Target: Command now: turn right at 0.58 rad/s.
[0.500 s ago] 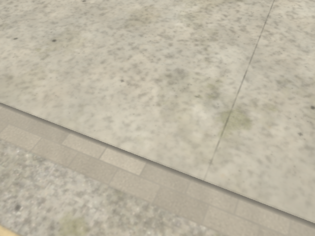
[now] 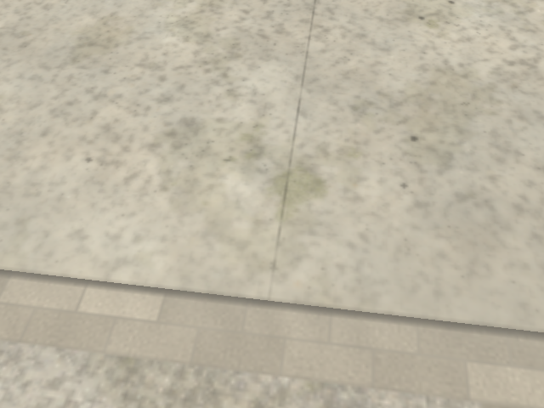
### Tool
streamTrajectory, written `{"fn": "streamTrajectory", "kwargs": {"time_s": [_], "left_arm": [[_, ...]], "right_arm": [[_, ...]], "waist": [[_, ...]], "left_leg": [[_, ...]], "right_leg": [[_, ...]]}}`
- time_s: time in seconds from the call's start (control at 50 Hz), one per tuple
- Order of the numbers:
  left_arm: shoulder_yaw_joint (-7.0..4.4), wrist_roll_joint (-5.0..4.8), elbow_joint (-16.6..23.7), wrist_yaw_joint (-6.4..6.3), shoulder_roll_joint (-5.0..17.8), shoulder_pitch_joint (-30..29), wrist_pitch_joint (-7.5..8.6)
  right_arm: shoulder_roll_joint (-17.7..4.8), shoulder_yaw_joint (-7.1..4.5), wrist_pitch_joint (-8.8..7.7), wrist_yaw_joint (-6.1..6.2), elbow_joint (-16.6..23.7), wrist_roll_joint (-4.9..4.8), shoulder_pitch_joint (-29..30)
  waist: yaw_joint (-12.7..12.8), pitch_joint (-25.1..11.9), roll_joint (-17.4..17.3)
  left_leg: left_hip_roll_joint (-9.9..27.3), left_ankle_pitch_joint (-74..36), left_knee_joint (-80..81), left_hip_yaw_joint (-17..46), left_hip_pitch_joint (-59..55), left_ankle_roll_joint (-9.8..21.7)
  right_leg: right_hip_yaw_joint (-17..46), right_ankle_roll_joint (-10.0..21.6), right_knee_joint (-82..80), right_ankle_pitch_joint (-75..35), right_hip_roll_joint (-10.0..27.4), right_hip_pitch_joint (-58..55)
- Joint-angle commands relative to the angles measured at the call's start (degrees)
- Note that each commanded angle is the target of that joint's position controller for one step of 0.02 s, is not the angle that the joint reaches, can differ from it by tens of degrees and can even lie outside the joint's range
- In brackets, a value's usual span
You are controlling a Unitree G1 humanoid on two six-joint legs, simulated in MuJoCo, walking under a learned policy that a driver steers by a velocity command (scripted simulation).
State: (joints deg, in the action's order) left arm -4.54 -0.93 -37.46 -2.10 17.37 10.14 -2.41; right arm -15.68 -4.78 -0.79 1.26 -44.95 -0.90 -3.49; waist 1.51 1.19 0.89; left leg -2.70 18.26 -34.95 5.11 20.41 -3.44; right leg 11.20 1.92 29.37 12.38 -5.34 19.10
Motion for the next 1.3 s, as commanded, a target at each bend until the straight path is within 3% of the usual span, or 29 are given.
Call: {"fn": "streamTrajectory", "kwargs": {"time_s": [0.02,0.04,0.06,0.08,0.1,0.16,0.26,0.32,0.38,0.4,0.42,0.44,0.48,0.54,0.62,0.7,0.76,0.78,0.8,0.82,0.84,0.86,0.9,0.92,1.06,1.2,1.24,1.26,1.3], "left_arm": [[-2.32,-0.89,5.1,-0.38,8.5,-2.7,-0.05],[-1.69,-0.39,5.5,-0.42,6.0,-1.0,-0.13],[-1.28,-0.40,6.8,-0.16,4.0,1.9,0.43],[-2.70,0.89,6.1,-0.04,9.3,1.8,1.19],[-3.66,0.48,4.9,0.19,11.5,2.2,1.26],[-2.77,0.51,3.1,0.03,7.2,2.8,0.03],[-0.14,0.65,5.3,0.53,2.1,-1.5,0.36],[0.04,0.02,4.7,0.96,2.7,-0.7,0.48],[-0.34,0.17,2.8,1.16,4.1,3.5,1.09],[-0.52,0.25,2.3,0.87,5.3,7.5,1.44],[-2.16,1.26,0.9,0.93,11.3,11.6,1.83],[-2.55,1.38,0.7,1.60,12.1,14.4,2.87],[-1.09,1.60,0.4,1.24,7.9,11.8,5.07],[-0.44,0.74,0.7,0.98,5.8,9.4,5.99],[-1.04,0.28,0.4,1.35,6.8,10.2,6.13],[-1.83,-0.53,-0.9,1.87,9.0,12.4,6.22],[-1.75,-0.35,-1.4,1.78,9.0,11.2,5.66],[-1.22,0.00,-1.6,1.58,7.6,11.6,5.43],[-0.16,1.02,-0.6,1.22,5.1,12.5,5.25],[1.23,0.91,1.4,0.72,0.3,17.3,5.83],[0.17,0.28,0.0,0.46,4.8,16.9,6.35],[-0.62,-0.77,0.0,0.66,7.5,14.0,6.22],[-0.59,0.45,0.1,0.39,6.9,9.8,5.52],[-0.68,0.73,0.0,0.31,6.3,9.9,4.92],[0.98,1.31,0.6,-0.07,1.2,6.0,2.96],[0.47,1.62,1.0,-0.13,3.0,1.9,2.38],[-0.57,1.80,2.0,-0.74,8.3,0.7,2.42],[-0.33,1.31,1.4,-0.36,6.2,-0.6,2.17],[0.40,1.61,1.7,0.49,2.6,-1.5,2.23]], "right_arm": [[-6.7,-1.91,-1.55,-0.73,2.5,0.08,-4.3],[-10.0,-2.76,-1.29,-0.51,2.5,1.00,-6.1],[-14.6,-3.43,-0.51,-0.23,2.7,2.32,-4.5],[-11.1,-2.72,-0.73,-0.32,4.1,3.17,-4.0],[-8.4,-1.84,-0.82,-0.07,5.1,2.77,-1.5],[-6.0,-0.70,-0.42,0.34,5.3,0.82,1.0],[-6.7,-0.44,0.55,0.66,4.2,1.20,-1.5],[-8.8,-0.69,0.89,-0.02,3.2,0.52,-4.9],[-8.7,-0.07,0.47,-0.79,2.2,-0.34,-6.6],[-5.8,0.99,-0.26,-1.24,2.9,0.51,-4.8],[-1.7,1.95,-1.49,-1.48,5.1,0.73,-2.9],[-6.0,1.06,-2.46,-1.26,7.3,-0.13,3.7],[-8.4,-0.46,-3.07,-1.49,6.6,-1.44,2.1],[-6.2,-0.21,-4.10,-2.56,5.0,-0.23,0.6],[-3.0,1.31,-4.41,-3.74,5.2,0.14,3.2],[-5.0,1.45,-4.18,-4.35,6.7,-0.59,5.0],[-7.5,0.47,-4.32,-4.15,5.3,-0.33,-0.8],[-9.4,-0.61,-4.35,-3.61,3.5,0.20,-7.1],[-13.1,-1.57,-4.57,-3.10,2.4,0.98,-14.9],[-19.5,-2.75,-4.18,-3.11,1.6,2.19,-18.8],[-14.3,-1.40,-4.27,-3.32,2.0,1.01,-17.5],[-11.6,-0.43,-4.18,-3.17,2.5,0.80,-13.6],[-7.9,0.67,-3.87,-3.12,3.1,1.00,-7.9],[-7.1,1.04,-3.93,-3.00,3.1,1.42,-6.5],[-7.5,1.35,-3.50,-1.85,0.3,1.75,-3.2],[-6.0,2.45,-1.35,-2.12,-2.5,0.54,-4.7],[-4.6,2.99,-2.02,-2.41,-3.4,2.28,-11.0],[-3.8,3.27,-1.91,-2.33,-4.1,1.96,-12.1],[-5.3,3.16,-1.07,-1.95,-3.8,1.48,-6.7]], "waist": [[-3.3,-8.0,7.7],[-2.5,-9.7,0.8],[1.2,-7.5,-16.4],[-0.8,-7.5,-14.7],[-0.1,-6.7,-10.0],[0.1,-4.0,-7.9],[-2.2,-5.6,-11.2],[-3.6,-5.8,-11.9],[-1.3,-2.6,-9.3],[0.6,-3.6,-5.3],[0.7,-4.2,10.2],[5.4,0.7,13.4],[2.5,5.6,10.3],[1.1,4.3,6.9],[1.9,2.2,6.5],[2.0,3.5,6.8],[-2.1,2.4,6.1],[-4.9,-1.7,4.7],[-7.7,-9.5,-0.6],[-5.5,-16.8,-19.4],[-6.1,-16.6,-15.8],[-5.2,-11.0,-11.6],[-2.8,-6.0,-4.8],[-1.5,-5.7,-5.5],[-0.2,-5.8,-6.0],[-0.4,-3.7,-3.6],[-4.6,-6.1,4.0],[-4.9,-7.5,7.0],[-2.0,-5.0,3.6]], "left_leg": [[1.6,-10.5,14.7,-0.6,-7.9,2.1],[10.7,-15.3,15.8,6.3,-15.9,5.6],[21.7,-29.6,16.3,20.0,-19.1,14.5],[27.3,-31.8,17.0,24.6,-15.9,21.1],[24.3,-29.8,16.4,19.5,-14.0,20.2],[16.8,-27.6,15.3,9.5,-12.3,16.0],[14.1,-27.4,14.6,3.6,-13.4,15.8],[14.6,-11.9,16.0,5.1,-10.5,15.9],[12.7,8.6,15.7,5.9,-0.5,12.3],[10.4,10.4,9.2,3.5,5.8,9.2],[1.9,10.2,-4.2,-8.3,14.5,4.7],[2.1,15.3,-13.1,-6.8,21.3,3.8],[6.3,10.5,-23.5,-2.5,27.3,5.1],[8.0,-1.5,-20.3,-3.2,26.3,5.3],[5.7,-11.0,-6.1,-6.5,14.1,3.1],[4.9,-11.5,0.4,-6.2,8.0,3.7],[3.4,-10.8,4.7,-7.3,-0.6,6.2],[2.2,-11.4,6.2,-7.9,-9.2,7.4],[9.7,-18.0,6.0,0.1,-22.3,10.2],[24.0,-16.2,13.0,25.6,-36.4,19.9],[25.1,-17.0,17.9,32.7,-34.0,21.5],[24.2,-20.3,16.8,24.0,-28.4,20.0],[19.3,-31.0,16.6,12.2,-18.5,17.5],[17.5,-34.4,17.6,8.6,-14.8,16.6],[13.7,-43.0,19.5,-1.5,-8.1,16.7],[12.0,-22.0,15.1,1.0,-8.2,12.8],[5.9,-10.3,11.8,-1.7,-3.2,7.7],[4.0,-6.8,13.2,-3.8,-4.7,6.2],[3.8,-8.5,11.8,-4.6,-5.3,5.5]], "right_leg": [[16.0,6.5,-2.1,-15.2,10.8,-7.0],[11.6,3.5,5.6,-1.9,6.8,0.2],[0.0,-0.2,15.4,20.7,-3.5,13.3],[-0.8,-3.2,29.6,25.7,-0.4,15.6],[-0.3,-4.1,35.8,21.8,0.8,15.1],[-1.2,-6.6,40.5,14.1,0.9,15.4],[-7.5,-7.4,19.7,12.7,4.5,6.1],[-11.7,-6.2,6.4,10.4,4.4,-2.4],[-12.6,-1.4,-5.8,5.0,3.3,-15.2],[-5.2,1.1,-6.5,6.1,9.0,-21.7],[8.7,7.0,-10.2,18.6,17.7,-22.8],[22.5,13.7,-19.2,25.7,24.9,-19.3],[21.2,13.6,-20.9,27.0,24.4,-18.4],[10.6,10.0,-21.8,11.9,19.8,-19.2],[-0.2,8.7,-21.4,0.6,15.8,-13.4],[0.4,9.1,-20.7,2.3,18.8,-11.0],[-0.9,6.7,-14.4,-6.8,18.6,-11.4],[-4.0,4.7,-5.0,-17.8,15.4,-10.7],[-7.6,1.4,10.5,-14.3,11.5,-4.7],[-10.7,-3.8,32.4,13.1,1.8,13.3],[-3.4,-4.5,41.0,22.3,2.5,17.4],[-3.8,-4.0,43.9,19.7,5.2,19.7],[-6.7,-3.6,39.5,13.6,9.4,17.3],[-6.7,-3.5,36.9,11.2,10.6,13.6],[-8.4,-5.3,15.0,0.0,10.4,2.4],[-9.0,-2.7,-5.8,-10.0,8.9,-8.2],[-3.3,0.6,-2.7,-28.9,15.0,-17.3],[-3.8,2.1,-1.3,-22.1,14.0,-15.7],[-5.7,0.0,-1.4,-18.2,10.9,-12.8]]}}
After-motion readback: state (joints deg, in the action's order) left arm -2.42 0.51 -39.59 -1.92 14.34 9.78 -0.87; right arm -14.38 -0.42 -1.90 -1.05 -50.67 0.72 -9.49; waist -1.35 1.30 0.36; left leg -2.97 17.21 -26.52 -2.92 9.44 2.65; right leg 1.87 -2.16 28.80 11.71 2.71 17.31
